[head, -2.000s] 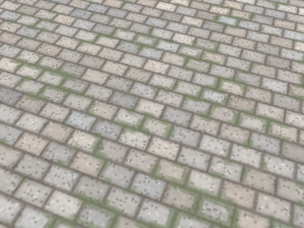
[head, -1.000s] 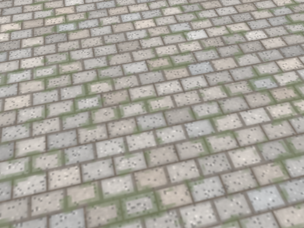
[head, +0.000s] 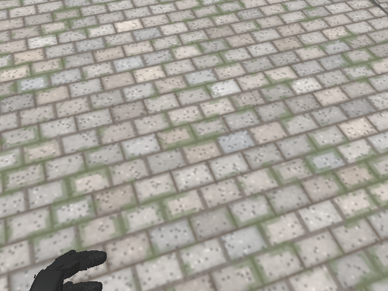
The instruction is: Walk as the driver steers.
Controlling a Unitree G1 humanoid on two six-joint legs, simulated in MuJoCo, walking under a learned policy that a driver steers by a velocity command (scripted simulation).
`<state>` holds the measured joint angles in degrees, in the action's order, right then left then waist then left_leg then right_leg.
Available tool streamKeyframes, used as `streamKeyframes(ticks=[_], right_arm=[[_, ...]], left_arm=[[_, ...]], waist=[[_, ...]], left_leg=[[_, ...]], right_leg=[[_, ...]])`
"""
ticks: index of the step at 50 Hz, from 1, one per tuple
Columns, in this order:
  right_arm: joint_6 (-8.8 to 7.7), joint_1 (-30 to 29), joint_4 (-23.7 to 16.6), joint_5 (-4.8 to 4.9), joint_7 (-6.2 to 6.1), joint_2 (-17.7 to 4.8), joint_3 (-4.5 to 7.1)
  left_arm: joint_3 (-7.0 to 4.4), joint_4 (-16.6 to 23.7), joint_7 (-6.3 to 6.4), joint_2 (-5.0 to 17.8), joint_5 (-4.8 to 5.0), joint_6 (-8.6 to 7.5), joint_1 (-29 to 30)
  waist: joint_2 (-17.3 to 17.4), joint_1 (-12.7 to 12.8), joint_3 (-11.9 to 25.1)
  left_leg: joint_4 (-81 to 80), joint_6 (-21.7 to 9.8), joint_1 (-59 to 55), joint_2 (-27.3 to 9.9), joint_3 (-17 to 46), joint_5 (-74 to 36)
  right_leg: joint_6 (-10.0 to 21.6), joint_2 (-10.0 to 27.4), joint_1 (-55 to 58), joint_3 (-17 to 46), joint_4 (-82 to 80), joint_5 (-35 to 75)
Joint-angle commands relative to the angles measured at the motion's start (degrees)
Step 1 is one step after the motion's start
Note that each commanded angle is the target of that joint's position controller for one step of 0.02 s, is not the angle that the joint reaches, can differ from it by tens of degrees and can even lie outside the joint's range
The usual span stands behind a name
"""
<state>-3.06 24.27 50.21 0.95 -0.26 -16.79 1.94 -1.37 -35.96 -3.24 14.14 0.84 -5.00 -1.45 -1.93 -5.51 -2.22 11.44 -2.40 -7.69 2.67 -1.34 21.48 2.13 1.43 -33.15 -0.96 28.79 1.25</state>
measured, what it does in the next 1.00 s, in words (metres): walks ahead, turning left: right foot, then left foot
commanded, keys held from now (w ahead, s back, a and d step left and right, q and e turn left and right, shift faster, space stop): w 0.20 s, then w+q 0.80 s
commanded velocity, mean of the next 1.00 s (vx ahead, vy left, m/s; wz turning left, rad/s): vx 0.50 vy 0.00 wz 0.34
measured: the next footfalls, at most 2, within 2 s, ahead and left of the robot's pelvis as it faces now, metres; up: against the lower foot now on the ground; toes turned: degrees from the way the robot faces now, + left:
right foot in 0.04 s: +0.21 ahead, -0.11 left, +0.00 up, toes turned -1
left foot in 0.58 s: +0.50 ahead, +0.15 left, +0.00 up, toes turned +11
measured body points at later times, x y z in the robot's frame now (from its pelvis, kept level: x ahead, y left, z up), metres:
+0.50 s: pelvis +0.29 +0.00 +0.01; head +0.32 +0.02 +0.45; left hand +0.29 +0.30 -0.12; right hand +0.50 -0.21 -0.09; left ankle +0.45 +0.15 -0.70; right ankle +0.18 -0.11 -0.73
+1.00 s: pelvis +0.57 +0.08 +0.01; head +0.59 +0.11 +0.46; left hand +0.70 +0.39 -0.07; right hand +0.72 -0.18 -0.09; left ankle +0.46 +0.14 -0.73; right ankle +0.78 +0.00 -0.70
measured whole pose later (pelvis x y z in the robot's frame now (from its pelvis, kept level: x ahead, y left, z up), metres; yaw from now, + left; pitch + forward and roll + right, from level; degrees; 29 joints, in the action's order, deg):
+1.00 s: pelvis +0.57 +0.08 +0.01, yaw +23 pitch +2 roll +0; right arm -2.0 20.8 41.2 1.4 -0.9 -17.4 3.9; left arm -1.7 -39.4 -1.3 16.5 0.1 -5.9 -1.4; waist -2.3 -4.9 -1.5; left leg 23.1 -4.1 5.6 6.5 10.8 18.6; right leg -3.0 0.9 -31.8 5.9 29.2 1.1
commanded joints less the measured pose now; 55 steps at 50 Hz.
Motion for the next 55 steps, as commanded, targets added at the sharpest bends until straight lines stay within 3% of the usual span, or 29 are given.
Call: streamKeyframes(ticks=[1,2,3,4,5,6,7,9,11,14,19,24,26,27,28,29,30,31,32,33,34,35,39,44,49,52,53,54,55], right_arm=[[0.57,-1.2,-2.5,-0.21,-0.74,-11.5,2.86],[0.74,-1.9,-3.2,-0.60,-0.93,-10.8,2.36],[-0.06,3.4,-5.3,-1.58,-0.57,-4.9,0.49],[-1.23,5.9,-3.9,-0.90,0.05,-2.5,-0.56],[-2.32,-0.2,-5.4,0.86,0.63,-9.0,1.19],[-2.95,-5.5,-7.3,1.84,0.90,-9.4,1.26],[-3.12,-8.2,-7.9,1.20,0.82,-8.2,1.09],[-2.10,-6.2,-7.0,0.11,0.69,-6.9,1.30],[-0.85,-4.0,-6.2,-0.03,0.51,-4.7,0.82],[-0.08,-9.0,-7.8,-0.18,0.15,-4.2,0.61],[-1.02,-18.2,-10.5,0.13,1.41,-2.7,0.11],[-0.95,-23.6,-14.3,0.15,3.06,-3.3,0.41],[-0.75,-22.2,-15.3,0.01,3.63,-4.5,1.08],[-0.52,-18.5,-14.9,-0.03,3.65,-5.9,1.93],[-0.33,-10.6,-13.2,0.09,3.37,-8.2,3.45],[0.10,-0.7,-11.0,0.39,2.54,-12.5,5.49],[0.17,0.8,-11.1,0.74,2.10,-19.1,6.90],[-0.30,1.8,-12.7,0.58,2.16,-14.1,5.39],[-0.70,0.1,-12.6,-0.16,2.10,-11.2,4.49],[-0.93,-3.0,-13.0,-0.20,1.94,-10.2,4.29],[-0.90,-6.5,-13.7,-0.23,1.86,-8.9,3.88],[-0.97,-8.7,-14.6,-0.84,1.64,-7.6,3.39],[-1.01,-9.3,-14.9,-0.39,0.64,-8.8,3.82],[-0.15,-5.9,-13.3,0.15,-0.72,-10.1,4.30],[0.70,-2.9,-11.7,0.62,-1.01,-9.6,4.37],[1.21,-4.7,-12.1,0.34,-0.99,-8.3,4.15],[1.07,-5.0,-12.8,-0.04,-0.74,-5.5,3.12],[0.75,-0.4,-14.0,0.20,-0.68,-2.0,1.99],[0.38,3.0,-15.0,1.06,-0.79,-3.2,1.64]], left_arm=[[-3.67,2.1,0.35,9.5,-0.07,-0.75,-6.6],[-4.70,-0.3,1.12,11.9,-0.21,-0.47,-15.8],[-5.99,-1.5,1.72,17.5,-1.68,-0.18,-23.6],[-5.28,-2.5,1.59,14.5,-0.69,-0.08,-24.8],[-4.09,-2.3,1.79,10.9,-0.14,0.16,-21.4],[-3.61,-2.0,2.02,9.6,-0.18,0.35,-17.4],[-3.22,-2.3,1.83,8.6,-0.52,0.23,-14.3],[-2.80,-2.2,1.59,7.0,-1.34,-0.40,-11.0],[-3.05,-3.4,1.47,7.5,-0.83,-1.29,-10.5],[-3.60,-5.5,1.97,9.1,-1.30,-2.00,-11.5],[-3.88,-7.7,2.68,11.1,-1.10,-1.64,-14.2],[-4.48,-10.3,3.11,12.3,-0.02,0.38,-17.1],[-4.89,-10.2,3.63,13.6,0.13,1.46,-16.1],[-5.09,-9.9,3.98,14.3,0.06,2.01,-15.3],[-4.93,-9.4,4.42,14.0,-0.06,2.65,-14.4],[-4.09,-8.3,5.00,12.3,-0.85,2.63,-15.3],[-1.45,-5.4,4.04,4.6,-2.36,1.12,-21.5],[-1.70,-5.6,3.16,7.9,-1.10,-1.09,-17.5],[-2.59,-3.9,2.43,11.3,1.13,-2.45,-12.3],[-2.17,-3.0,2.52,10.6,1.07,-3.21,-10.0],[-2.35,-3.0,2.91,10.5,-0.33,-3.38,-8.9],[-2.77,-3.0,3.08,11.0,-1.06,-2.90,-9.5],[-2.35,-2.6,3.21,8.5,-1.89,-0.72,-10.0],[-1.33,-0.2,2.81,6.1,-1.40,-0.93,0.6],[-2.34,1.2,1.89,8.7,-0.51,-2.02,4.0],[-3.79,-0.6,2.14,10.7,-0.48,-2.79,-3.2],[-4.64,-1.4,2.55,12.6,-1.30,-3.08,-9.6],[-5.79,-2.1,3.02,17.2,-2.35,-2.85,-17.1],[-5.99,-4.0,2.46,16.7,-1.16,-1.99,-20.0]], waist=[[7.7,8.8,5.7],[7.0,13.2,12.2],[-3.7,12.3,22.6],[-12.0,11.3,29.2],[-7.0,12.3,19.9],[-3.7,11.1,11.8],[0.6,8.9,6.0],[-1.2,5.3,3.4],[-1.7,3.7,2.8],[-1.3,4.7,-0.3],[-0.2,8.7,-1.7],[0.2,10.0,-2.8],[-1.2,8.2,-1.0],[-2.1,5.9,2.0],[-1.3,1.5,6.5],[2.8,-2.6,12.5],[18.0,2.4,18.3],[13.2,-0.6,24.7],[10.1,-1.6,17.3],[5.2,0.1,12.3],[2.2,2.3,8.1],[3.5,4.3,7.1],[4.1,6.2,4.4],[6.0,2.4,2.0],[7.5,1.8,2.0],[9.2,6.1,4.0],[7.2,9.2,9.8],[-3.7,9.6,18.6],[-16.8,8.6,21.1]], left_leg=[[15.4,-5.7,-0.2,-15.3,4.1,-60.8],[27.4,-4.0,7.5,-13.1,2.9,-57.2],[49.6,-0.9,29.3,-6.2,1.0,-32.3],[63.4,0.7,41.7,1.7,6.8,10.2],[67.1,0.0,47.9,-2.1,9.9,9.4],[65.2,-0.4,48.9,-5.1,7.8,4.6],[60.8,-0.1,47.9,-7.5,6.2,0.5],[56.0,1.0,41.9,-10.2,6.3,-4.1],[53.4,2.5,40.0,-11.0,5.6,-5.3],[45.6,4.1,43.9,-11.7,5.9,-13.2],[28.2,3.1,41.8,-9.0,3.3,-28.1],[22.3,0.1,46.9,-7.8,2.5,-22.1],[21.9,-1.8,43.6,-5.4,-0.3,-15.6],[22.0,-3.0,38.1,-3.3,-2.2,-13.0],[20.1,-4.6,27.4,-0.6,-3.6,-14.1],[19.7,-7.5,10.4,-3.5,3.6,-15.9],[15.9,-18.4,-11.1,-18.1,34.8,-6.2],[7.1,-20.8,-16.3,-21.8,49.8,-0.4],[6.1,-17.7,-12.0,-20.3,41.4,-3.5],[6.3,-16.0,-4.5,-17.9,34.5,-8.8],[5.7,-14.9,3.4,-15.9,29.2,-15.8],[4.6,-14.5,8.8,-14.5,26.1,-21.5],[1.5,-15.2,18.3,-11.7,20.1,-29.1],[2.1,-10.7,22.6,-7.3,16.1,-20.9],[7.6,-9.0,16.7,-9.9,23.5,-15.9],[14.8,-6.9,15.8,-8.8,25.5,-19.4],[24.9,-5.0,19.3,-5.8,22.6,-18.8],[43.4,-0.9,34.5,1.2,15.1,-4.9],[56.3,0.7,48.2,2.0,11.7,13.5]], right_leg=[[3.9,-3.6,12.7,-2.6,-1.2,-4.1],[6.3,-0.9,28.6,-0.3,-0.5,-1.4],[13.8,14.4,53.9,21.2,2.1,-3.8],[19.5,21.9,61.1,43.3,-7.0,-12.3],[16.4,19.7,54.3,38.1,-10.1,-18.0],[14.4,17.4,45.1,29.4,-11.8,-16.4],[13.2,14.8,36.1,23.7,-14.3,-11.4],[12.4,11.5,27.0,17.7,-18.0,-5.8],[13.3,11.1,22.8,13.5,-20.7,-2.4],[12.6,10.5,21.4,7.1,-23.3,-0.8],[9.3,9.3,24.5,-1.3,-23.9,-0.1],[7.3,13.7,37.7,-3.2,-19.3,4.5],[5.9,14.2,40.5,-4.7,-13.1,18.6],[4.9,13.7,40.7,-5.8,-6.8,28.7],[3.2,11.8,37.7,-8.1,4.2,34.0],[0.9,9.3,26.3,-9.0,20.1,24.2],[-3.3,-2.0,-0.7,-7.1,41.7,-21.5],[-3.0,-4.5,-8.7,5.6,49.7,-34.5],[-1.6,-1.2,-13.3,7.3,50.1,-30.1],[-0.9,1.2,-12.5,6.6,46.1,-25.5],[-1.2,3.0,-9.9,6.2,40.7,-22.7],[-1.6,4.3,-5.6,6.6,37.7,-20.7],[-5.1,3.8,-1.9,4.7,28.2,-16.5],[-6.6,0.0,3.1,3.9,7.4,1.7],[-4.7,-1.6,6.1,6.3,-0.5,0.2],[-1.4,-1.6,16.1,4.9,-4.4,-4.3],[1.4,3.2,27.9,8.4,-3.7,-5.2],[8.1,15.6,48.3,25.7,-4.2,-11.3],[13.2,23.2,54.3,46.1,-10.0,-26.1]])
Keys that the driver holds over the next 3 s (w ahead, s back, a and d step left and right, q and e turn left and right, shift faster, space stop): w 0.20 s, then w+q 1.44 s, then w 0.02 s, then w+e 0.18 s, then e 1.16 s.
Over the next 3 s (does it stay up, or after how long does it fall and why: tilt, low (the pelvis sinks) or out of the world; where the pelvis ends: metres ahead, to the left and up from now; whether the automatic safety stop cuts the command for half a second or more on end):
stays up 1.09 0.49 0.00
